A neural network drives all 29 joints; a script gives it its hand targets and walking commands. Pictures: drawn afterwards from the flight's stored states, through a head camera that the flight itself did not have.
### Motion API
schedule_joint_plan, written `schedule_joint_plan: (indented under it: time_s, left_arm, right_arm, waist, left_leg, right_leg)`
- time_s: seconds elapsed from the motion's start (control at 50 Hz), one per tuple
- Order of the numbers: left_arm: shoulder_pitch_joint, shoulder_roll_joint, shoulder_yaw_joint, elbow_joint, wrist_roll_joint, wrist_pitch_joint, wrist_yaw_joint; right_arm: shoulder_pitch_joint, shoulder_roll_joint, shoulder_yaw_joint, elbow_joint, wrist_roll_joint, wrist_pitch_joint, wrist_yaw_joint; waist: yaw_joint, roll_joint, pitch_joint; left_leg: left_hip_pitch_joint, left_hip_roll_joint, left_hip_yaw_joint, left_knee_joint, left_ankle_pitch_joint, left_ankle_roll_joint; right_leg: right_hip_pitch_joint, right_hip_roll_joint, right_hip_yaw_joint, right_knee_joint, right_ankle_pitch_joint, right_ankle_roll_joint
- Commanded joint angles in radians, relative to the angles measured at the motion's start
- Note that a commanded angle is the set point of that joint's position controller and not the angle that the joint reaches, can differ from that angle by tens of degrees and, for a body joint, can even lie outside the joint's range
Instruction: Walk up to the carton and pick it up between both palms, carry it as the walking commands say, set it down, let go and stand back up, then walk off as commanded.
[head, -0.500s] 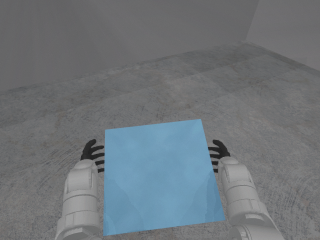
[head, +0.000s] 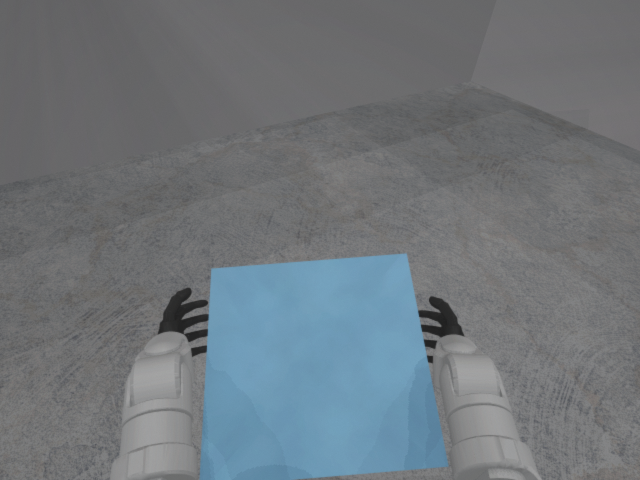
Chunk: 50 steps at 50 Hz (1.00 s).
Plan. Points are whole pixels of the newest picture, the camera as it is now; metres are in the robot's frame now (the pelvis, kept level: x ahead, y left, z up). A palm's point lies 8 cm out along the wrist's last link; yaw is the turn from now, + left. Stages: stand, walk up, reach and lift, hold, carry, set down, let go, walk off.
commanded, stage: reach and lift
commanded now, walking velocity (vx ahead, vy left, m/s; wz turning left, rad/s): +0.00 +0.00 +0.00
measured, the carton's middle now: (317, 367) +0.31 +0.02 -0.06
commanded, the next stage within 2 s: hold in 1.02 s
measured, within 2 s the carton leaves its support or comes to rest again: neither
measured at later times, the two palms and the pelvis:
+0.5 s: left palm (182, 348) +0.27 +0.20 +0.03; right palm (461, 363) +0.28 -0.17 +0.03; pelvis -0.01 +0.01 +0.00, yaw +1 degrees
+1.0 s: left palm (174, 333) +0.29 +0.22 +0.03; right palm (446, 347) +0.30 -0.15 +0.03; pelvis +0.01 +0.01 +0.00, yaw +2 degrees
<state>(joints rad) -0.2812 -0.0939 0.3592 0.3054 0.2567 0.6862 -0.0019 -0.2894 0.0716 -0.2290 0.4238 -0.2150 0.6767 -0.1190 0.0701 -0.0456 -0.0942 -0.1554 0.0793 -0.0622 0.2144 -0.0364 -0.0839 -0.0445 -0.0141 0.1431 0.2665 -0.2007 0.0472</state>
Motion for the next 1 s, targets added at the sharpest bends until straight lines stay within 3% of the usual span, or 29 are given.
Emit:
schedule_joint_plan:
  time_s: [0.0, 0.06, 0.2, 0.3, 0.46, 0.6, 0.76, 0.98]
  left_arm:
    - [-0.591, -0.903, -0.636, 0.005, -0.262, -0.009, -0.378]
    - [-0.596, -0.923, -0.647, 0.010, -0.268, -0.008, -0.379]
    - [-0.572, -0.967, -0.666, -0.010, -0.274, -0.011, -0.365]
    - [-0.549, -0.970, -0.665, -0.020, -0.266, -0.018, -0.356]
    - [-0.609, -0.944, -0.648, 0.020, -0.254, -0.034, -0.368]
    - [-0.702, -0.933, -0.620, 0.091, -0.257, -0.049, -0.395]
    - [-0.643, -0.938, -0.585, 0.110, -0.246, -0.039, -0.401]
    - [-0.455, -0.959, -0.673, -0.083, -0.260, -0.003, -0.359]
  right_arm:
    - [-0.765, 0.842, 0.482, -0.180, 0.246, -0.090, 0.492]
    - [-0.764, 0.819, 0.465, -0.174, 0.235, -0.092, 0.495]
    - [-0.756, 0.795, 0.470, -0.207, 0.239, -0.099, 0.509]
    - [-0.762, 0.806, 0.497, -0.230, 0.253, -0.100, 0.515]
    - [-0.843, 0.851, 0.499, -0.194, 0.258, -0.104, 0.525]
    - [-0.900, 0.872, 0.457, -0.118, 0.240, -0.109, 0.526]
    - [-0.823, 0.848, 0.424, -0.115, 0.222, -0.098, 0.511]
    - [-0.638, 0.806, 0.544, -0.310, 0.268, -0.079, 0.473]
  waist:
    - [-0.024, 0.045, -0.265]
    - [-0.053, 0.063, -0.274]
    - [-0.073, 0.074, -0.320]
    - [-0.059, 0.054, -0.328]
    - [-0.033, 0.020, -0.295]
    - [-0.050, 0.016, -0.273]
    - [-0.067, 0.049, -0.293]
    - [-0.080, 0.094, -0.331]
  left_leg:
    - [0.382, -0.217, 0.122, 0.074, 0.178, 0.026]
    - [0.387, -0.211, 0.114, 0.075, 0.177, 0.015]
    - [0.401, -0.195, 0.089, 0.073, 0.229, -0.001]
    - [0.387, -0.192, 0.089, 0.070, 0.223, 0.006]
    - [0.352, -0.205, 0.115, 0.066, 0.067, 0.028]
    - [0.314, -0.203, 0.123, 0.068, -0.024, 0.035]
    - [0.356, -0.200, 0.111, 0.070, 0.105, 0.019]
    - [0.435, -0.187, 0.070, 0.076, 0.429, 0.000]
  right_leg:
    - [-0.213, 0.144, -0.113, -0.106, 0.107, -0.036]
    - [-0.201, 0.148, -0.121, -0.106, 0.098, -0.045]
    - [-0.171, 0.161, -0.138, -0.093, 0.131, -0.056]
    - [-0.168, 0.161, -0.142, -0.087, 0.132, -0.053]
    - [-0.215, 0.144, -0.138, -0.094, 0.026, -0.042]
    - [-0.224, 0.133, -0.140, -0.097, -0.030, -0.038]
    - [-0.178, 0.142, -0.150, -0.098, 0.082, -0.041]
    - [-0.103, 0.160, -0.155, -0.090, 0.320, -0.030]
